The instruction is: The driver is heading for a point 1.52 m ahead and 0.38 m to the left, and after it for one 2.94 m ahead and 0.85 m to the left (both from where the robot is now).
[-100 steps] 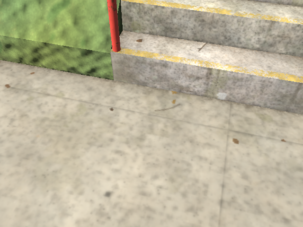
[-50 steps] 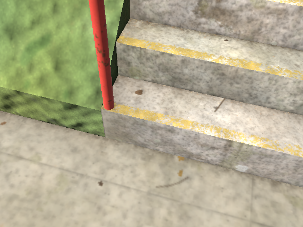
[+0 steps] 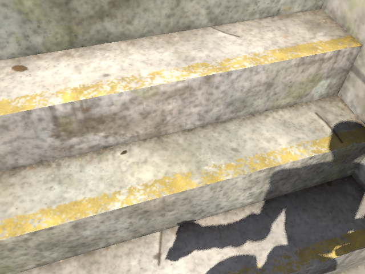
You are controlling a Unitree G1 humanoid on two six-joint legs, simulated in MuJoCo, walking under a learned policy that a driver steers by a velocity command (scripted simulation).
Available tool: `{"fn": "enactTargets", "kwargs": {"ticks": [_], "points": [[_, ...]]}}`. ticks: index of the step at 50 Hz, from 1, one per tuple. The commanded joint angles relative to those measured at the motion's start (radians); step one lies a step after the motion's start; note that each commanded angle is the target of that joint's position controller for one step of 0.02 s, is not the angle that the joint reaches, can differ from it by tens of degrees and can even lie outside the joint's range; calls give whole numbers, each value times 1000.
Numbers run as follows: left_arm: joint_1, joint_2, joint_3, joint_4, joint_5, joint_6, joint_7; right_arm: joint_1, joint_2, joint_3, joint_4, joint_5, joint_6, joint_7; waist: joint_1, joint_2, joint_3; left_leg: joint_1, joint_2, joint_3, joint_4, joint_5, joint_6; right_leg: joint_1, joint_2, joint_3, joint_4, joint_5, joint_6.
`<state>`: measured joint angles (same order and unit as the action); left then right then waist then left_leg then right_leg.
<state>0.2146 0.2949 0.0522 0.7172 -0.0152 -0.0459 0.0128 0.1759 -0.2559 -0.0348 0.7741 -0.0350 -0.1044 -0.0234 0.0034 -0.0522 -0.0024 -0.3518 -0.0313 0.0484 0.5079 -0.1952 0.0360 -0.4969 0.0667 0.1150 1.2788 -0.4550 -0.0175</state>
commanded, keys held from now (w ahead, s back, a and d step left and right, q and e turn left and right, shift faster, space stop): w+e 0.20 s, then w+q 0.80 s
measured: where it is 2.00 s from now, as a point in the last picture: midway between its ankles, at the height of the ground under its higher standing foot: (116, 74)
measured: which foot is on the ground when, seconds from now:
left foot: down 0.00-0.36, up 0.38-0.76, down 0.78-1.00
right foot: up 0.00-0.34, down 0.36-0.80, up 0.82-1.00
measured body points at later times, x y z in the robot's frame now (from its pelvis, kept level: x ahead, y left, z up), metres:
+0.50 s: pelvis +0.16 -0.05 +0.01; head +0.17 -0.06 +0.46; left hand +0.29 +0.19 -0.11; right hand +0.23 -0.31 -0.12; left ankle +0.11 +0.08 -0.45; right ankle +0.16 -0.16 -0.73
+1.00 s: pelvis +0.34 +0.02 +0.19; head +0.30 +0.02 +0.64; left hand +0.54 +0.26 +0.14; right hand +0.38 -0.23 +0.05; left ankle +0.34 +0.08 -0.50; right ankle +0.33 -0.14 -0.24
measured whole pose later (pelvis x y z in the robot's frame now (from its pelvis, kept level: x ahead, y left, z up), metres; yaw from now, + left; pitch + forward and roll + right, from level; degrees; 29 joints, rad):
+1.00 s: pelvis +0.34 +0.02 +0.19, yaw +10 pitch +1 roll -1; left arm 0.04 0.20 -0.02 0.64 0.02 -0.09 -0.05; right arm 0.44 -0.22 0.00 0.93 -0.03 0.00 0.00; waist -0.01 -0.01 -0.11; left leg -0.47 -0.11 -0.02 0.92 -0.47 0.10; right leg -0.91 0.01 0.07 2.09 -0.14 -0.12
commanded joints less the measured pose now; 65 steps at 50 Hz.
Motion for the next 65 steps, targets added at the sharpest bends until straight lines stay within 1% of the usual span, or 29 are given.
{"fn": "enactTargets", "kwargs": {"ticks": [1, 6, 10, 14, 16, 17, 18, 19, 20, 21, 23, 25, 27, 31, 33, 36, 38, 40, 41, 42, 43, 45, 47, 48, 52, 57, 60, 63, 65], "points": [[-49, 66, 12, -105, 4, 4, 1, 43, -97, -26, -51, 3, 10, -13, -20, 123, 12, 211, 319, -333, -302, -1, 156, -336, -126, 23, 185, 117, 33], [-59, -6, -6, -156, 13, 19, 0, 91, -125, -36, -36, 10, 13, -25, -7, 134, -45, 186, 300, -63, -241, 522, 169, -289, -123, -62, 40, 226, 96], [-128, -34, -16, -185, 2, 39, -16, 103, -168, -43, -64, 4, 33, -25, -41, 185, -75, 221, 318, 16, -226, 429, 141, -190, -121, -139, -168, 296, 87], [-167, -30, -16, -201, 6, 37, -20, 125, -178, -35, -46, 33, 33, -9, -28, 216, -39, 204, 312, 1, -213, 639, 129, 69, -48, -188, -501, 259, 16], [-47, -6, 5, -174, 32, 19, -25, 99, -183, -32, -35, 60, 42, -7, 56, 221, -103, 331, 274, 10, 5, 917, 103, 192, -23, -191, -794, 358, -46], [33, 11, 20, -133, 41, 10, -25, 95, -150, -24, -38, 82, 43, -8, 100, 215, -123, 310, 223, 26, 166, 876, 71, 311, -13, -203, -1006, 534, -63], [146, 62, 35, -69, 52, 8, -20, 87, -93, -5, -67, 64, 29, -5, 124, 119, -153, 37, 169, 28, 450, 492, 24, 589, -110, -111, -964, 950, -70], [221, 141, 33, -41, 84, 13, -5, 214, 53, 35, -58, 34, 7, 15, 49, -214, -260, -353, 30, -19, 877, -424, -51, 870, -447, 237, -770, 1614, -224], [329, 171, 54, -6, 88, 23, -9, 336, -14, 5, 40, 65, 12, 20, 99, -120, -391, -422, 9, -200, 1289, -456, -54, 789, -553, 283, -800, 1291, -375], [297, 156, 54, 18, 60, 32, -18, 261, -56, -12, 18, 96, 23, 23, 94, -107, -264, -623, 19, -158, 1525, -470, -43, 715, -517, 257, -893, 752, -371], [166, 24, 13, 55, 17, 36, -24, 36, 21, 16, -61, 88, 39, 11, 70, -47, -6, -859, 57, -120, 1614, -392, -43, 508, -419, 178, -1011, 145, -242], [176, -62, -18, 144, 40, 35, -22, -44, 128, 54, -125, 68, 62, 15, 31, -72, 54, -945, 43, -117, 1928, -373, -24, 394, -439, 149, -1084, 80, -202], [198, -76, -31, 211, 41, 37, -10, -36, 177, 82, -179, 79, 75, 19, -11, -53, 65, -1094, 22, -181, 2134, -320, 15, 399, -473, 102, -1092, 82, -158], [55, -59, -67, 194, 77, 35, -10, -74, 161, 105, -259, 60, 91, 16, -94, 16, 102, -1051, 28, -134, 1988, -60, 9, 138, -369, -164, -1084, 262, -84], [43, -18, -71, 186, 60, 18, 10, -224, 124, 113, -325, 50, 88, 12, -75, -57, 88, -861, 42, -25, 1629, 73, -24, -20, -290, -267, -1173, 310, -106], [150, 111, -35, 225, 15, 48, 48, -220, 171, 149, -330, 35, 88, 7, -71, -64, -76, -577, 95, 102, 1236, -160, 9, 204, -310, -327, -1285, 673, -141], [280, 181, -20, 244, -10, 47, 59, -195, 115, 108, -300, 41, 84, 21, -66, -136, -190, -336, -68, 250, 1049, -506, 50, 407, -344, -353, -1066, 1854, -194], [173, 225, -4, 182, 11, 57, 68, -9, 10, 61, -261, 22, 77, 50, -156, -289, -316, -257, -127, 60, 738, -590, 109, 662, -400, -323, -710, 2328, -219], [86, 204, 4, 89, 11, 41, 60, 124, -166, 5, -224, 1, 81, 52, -208, -1, -348, -36, 23, -420, 441, -545, 214, 364, -324, -270, -406, 2035, -166], [-17, 97, -7, 29, 37, -1, 11, 282, -285, -35, -132, -15, 95, 16, -215, 439, -381, 244, 148, -1026, -132, -640, 292, -12, -101, -116, -103, 571, -110], [-134, 40, 1, 4, 13, -22, -39, 290, -267, -32, -93, -52, 97, -18, -195, 386, -321, 230, 251, -1277, -323, -677, 308, -285, 13, 71, 458, 325, -70], [-295, -108, -53, -109, 29, -48, -74, 273, -86, 16, 7, 0, 79, 6, -113, 136, 41, -59, 211, -999, -147, -698, 229, -581, -33, 53, 796, 314, -109], [-140, -176, -91, -111, 41, -54, -75, 161, 107, 65, 81, 15, 81, 21, 58, 74, 109, -204, 105, -641, -27, -463, 162, -566, -64, -7, 855, 327, -101], [-90, -194, -109, -111, 36, -54, -72, 139, 127, 72, 88, 8, 83, 30, 78, 117, 88, -168, 92, -579, -54, -353, 151, -610, -65, -16, 954, 283, -107], [-171, -157, -139, -156, 53, -59, -63, 92, 55, 55, 90, 12, 72, 52, 89, -2, 73, -230, 64, -338, -127, -70, 140, -629, -100, -136, 749, 418, -79], [-296, -252, -174, -186, 21, -64, -54, 413, 56, 56, 207, 1, 73, 48, -67, 144, 13, 220, 164, -495, -147, -69, 193, -1098, -107, -179, 1062, 318, -28], [-582, -276, -192, -296, 32, -83, -37, 522, 76, 51, 211, 32, 86, 16, -166, 150, 41, 173, 184, -573, -277, -45, 212, -1044, -116, -249, 684, 334, 35], [-687, -313, -209, -382, 36, -62, -29, 538, 35, 28, 251, 49, 110, -48, -125, 272, -9, 127, 234, -485, -501, 193, 239, -655, -117, -321, 331, 118, 23], [-394, -142, -106, -317, 27, -72, -26, 381, -33, 16, 217, 26, 73, -57, 97, 430, -258, 129, 182, -300, -264, 1559, 186, -9, 8, -366, 108, -41, -64]]}}
Velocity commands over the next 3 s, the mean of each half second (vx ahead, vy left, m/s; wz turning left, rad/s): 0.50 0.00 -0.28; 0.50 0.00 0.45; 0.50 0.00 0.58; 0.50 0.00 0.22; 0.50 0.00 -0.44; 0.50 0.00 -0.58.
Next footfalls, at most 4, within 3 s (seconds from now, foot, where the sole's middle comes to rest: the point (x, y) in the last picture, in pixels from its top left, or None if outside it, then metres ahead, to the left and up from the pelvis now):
0.36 right None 0.20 -0.16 -0.77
0.78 left None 0.38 0.08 -0.54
1.34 right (208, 157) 0.69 -0.05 -0.34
1.78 left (60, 77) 0.79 0.36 -0.13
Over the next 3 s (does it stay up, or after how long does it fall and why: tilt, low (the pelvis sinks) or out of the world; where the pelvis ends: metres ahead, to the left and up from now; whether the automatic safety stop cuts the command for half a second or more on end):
stays up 0.89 0.33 0.80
